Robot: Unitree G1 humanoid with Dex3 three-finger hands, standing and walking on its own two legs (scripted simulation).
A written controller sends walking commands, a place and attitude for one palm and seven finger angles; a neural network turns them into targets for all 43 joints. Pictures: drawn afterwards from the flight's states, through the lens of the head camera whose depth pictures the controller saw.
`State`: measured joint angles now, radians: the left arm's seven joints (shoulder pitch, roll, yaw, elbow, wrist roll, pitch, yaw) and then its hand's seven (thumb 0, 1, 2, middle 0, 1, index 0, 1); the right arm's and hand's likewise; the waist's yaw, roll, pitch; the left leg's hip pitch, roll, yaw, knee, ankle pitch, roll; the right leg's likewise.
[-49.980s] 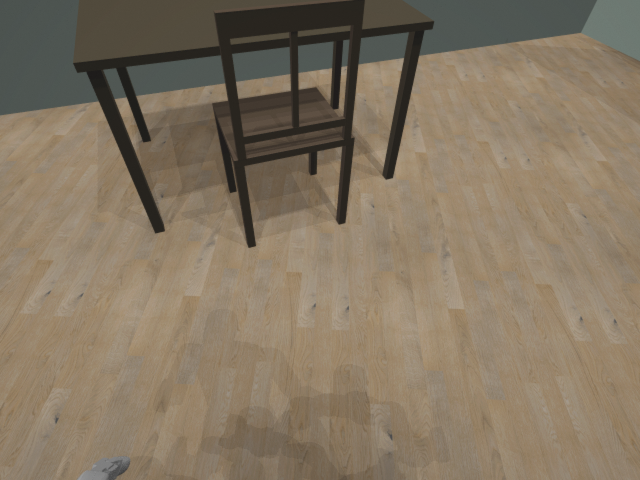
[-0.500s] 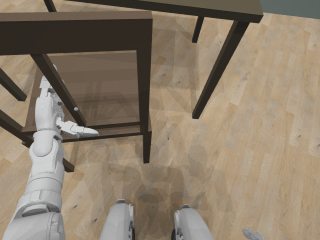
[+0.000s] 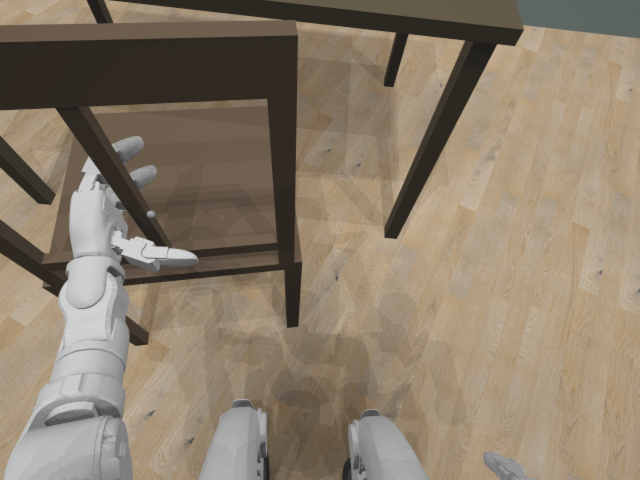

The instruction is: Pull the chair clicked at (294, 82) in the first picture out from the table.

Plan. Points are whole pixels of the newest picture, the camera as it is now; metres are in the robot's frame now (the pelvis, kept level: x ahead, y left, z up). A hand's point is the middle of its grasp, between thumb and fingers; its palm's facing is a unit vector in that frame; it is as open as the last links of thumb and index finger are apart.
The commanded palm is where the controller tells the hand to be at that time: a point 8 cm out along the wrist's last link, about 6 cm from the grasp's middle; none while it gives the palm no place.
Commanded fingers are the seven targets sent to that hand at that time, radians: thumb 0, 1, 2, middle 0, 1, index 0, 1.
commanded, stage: hook a spindle and tug to test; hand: left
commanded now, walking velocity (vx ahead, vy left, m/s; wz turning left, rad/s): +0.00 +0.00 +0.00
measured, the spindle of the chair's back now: (129, 194) +0.46 +0.24 +0.03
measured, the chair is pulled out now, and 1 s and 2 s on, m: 0.16 0.17 0.28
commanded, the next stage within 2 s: step backward, pulling the chair out in 1.10 s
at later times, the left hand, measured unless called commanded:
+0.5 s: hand (147, 212) +0.43 +0.21 +0.03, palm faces +0.13 -0.99 -0.01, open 5.4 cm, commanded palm +0.40 +0.24 +0.03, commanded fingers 0.00 0.90 0.90 -0.50 -1.45 -0.50 -1.45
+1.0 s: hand (150, 224) +0.41 +0.20 +0.03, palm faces +0.13 -0.99 +0.00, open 5.1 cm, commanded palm +0.37 +0.25 +0.03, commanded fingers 0.00 0.90 0.90 -0.50 -1.45 -0.50 -1.45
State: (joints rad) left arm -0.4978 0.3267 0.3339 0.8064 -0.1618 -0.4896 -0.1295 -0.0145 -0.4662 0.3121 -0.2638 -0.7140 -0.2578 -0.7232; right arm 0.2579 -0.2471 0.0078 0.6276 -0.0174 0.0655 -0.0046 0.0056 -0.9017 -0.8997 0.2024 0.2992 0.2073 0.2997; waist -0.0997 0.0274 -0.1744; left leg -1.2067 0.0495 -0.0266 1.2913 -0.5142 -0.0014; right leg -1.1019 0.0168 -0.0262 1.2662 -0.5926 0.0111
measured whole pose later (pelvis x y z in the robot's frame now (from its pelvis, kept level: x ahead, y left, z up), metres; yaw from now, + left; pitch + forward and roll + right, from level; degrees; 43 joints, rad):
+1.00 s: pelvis +0.03 +0.01 +0.01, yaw -1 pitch +25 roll -3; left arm -0.27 0.26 0.28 0.56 -0.19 -0.46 -0.09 0.01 0.78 0.79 -0.43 -1.45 -0.42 -1.45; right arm 0.25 -0.23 -0.01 0.58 -0.01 0.06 0.03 0.01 -0.90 -0.90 0.20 0.30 0.21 0.30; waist -0.09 0.02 -0.19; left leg -1.14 0.05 0.00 1.25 -0.55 0.01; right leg -1.03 0.02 0.00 1.20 -0.60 0.03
